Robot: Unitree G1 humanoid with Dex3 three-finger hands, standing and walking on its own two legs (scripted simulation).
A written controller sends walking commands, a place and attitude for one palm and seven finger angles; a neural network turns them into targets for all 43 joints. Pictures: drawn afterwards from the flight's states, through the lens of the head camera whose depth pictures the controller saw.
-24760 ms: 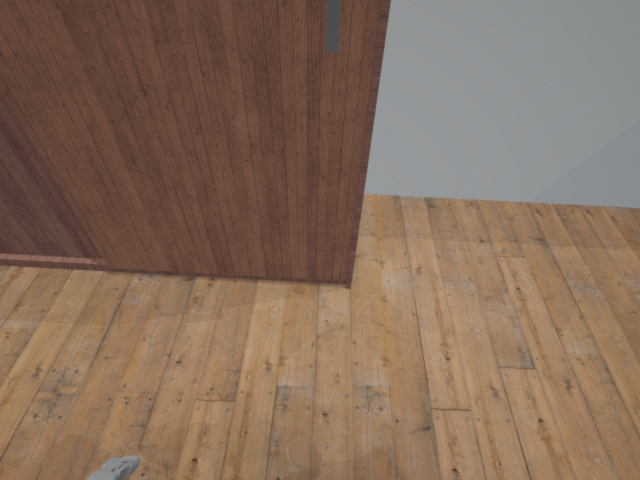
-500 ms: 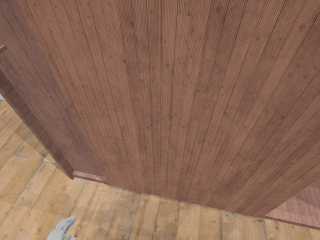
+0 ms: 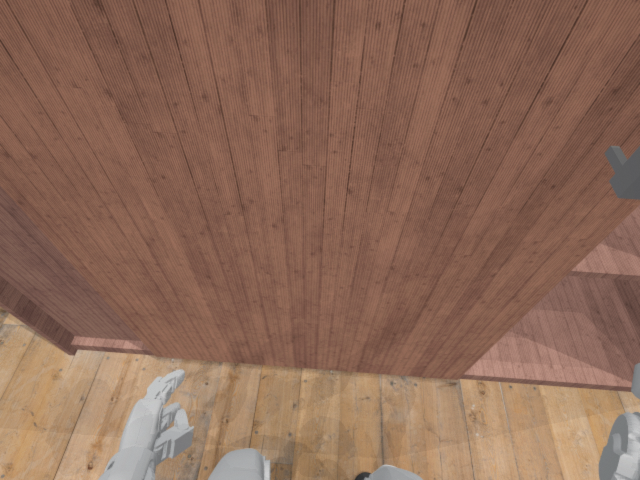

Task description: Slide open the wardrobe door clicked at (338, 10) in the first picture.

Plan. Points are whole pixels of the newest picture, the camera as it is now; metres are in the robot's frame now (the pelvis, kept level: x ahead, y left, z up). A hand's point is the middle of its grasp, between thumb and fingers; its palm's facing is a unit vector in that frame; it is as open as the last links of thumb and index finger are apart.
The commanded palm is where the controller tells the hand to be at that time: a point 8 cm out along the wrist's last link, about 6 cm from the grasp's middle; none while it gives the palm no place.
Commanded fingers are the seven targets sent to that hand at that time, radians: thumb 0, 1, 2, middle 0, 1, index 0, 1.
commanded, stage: stop walking and hold the door there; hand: right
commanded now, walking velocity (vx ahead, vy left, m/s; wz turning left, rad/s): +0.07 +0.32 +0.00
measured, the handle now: out of the picture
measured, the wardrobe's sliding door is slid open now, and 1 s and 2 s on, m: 0.62 0.63 0.63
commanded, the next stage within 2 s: loosen the grip on the handle in 0.78 s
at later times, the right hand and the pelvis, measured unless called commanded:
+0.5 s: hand out of the picture +0.40 -0.29 +0.26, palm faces +0.34 +0.93 -0.10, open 6.3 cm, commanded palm +0.36 -0.31 +0.22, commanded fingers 0.00 -0.90 -0.90 0.45 1.40 0.45 1.40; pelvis -0.01 -0.05 +0.01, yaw +2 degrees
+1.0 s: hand out of the picture +0.39 -0.29 +0.26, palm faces +0.32 +0.95 -0.06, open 7.3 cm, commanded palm +0.35 -0.32 +0.25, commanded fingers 0.00 -0.05 -0.49 0.45 1.40 0.45 1.40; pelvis -0.02 -0.04 +0.01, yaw +1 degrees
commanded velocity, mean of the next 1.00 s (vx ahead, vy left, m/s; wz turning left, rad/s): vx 0.02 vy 0.02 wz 0.00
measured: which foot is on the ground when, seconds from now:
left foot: up 0.00-0.14, down 0.16-1.00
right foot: down 0.00-1.00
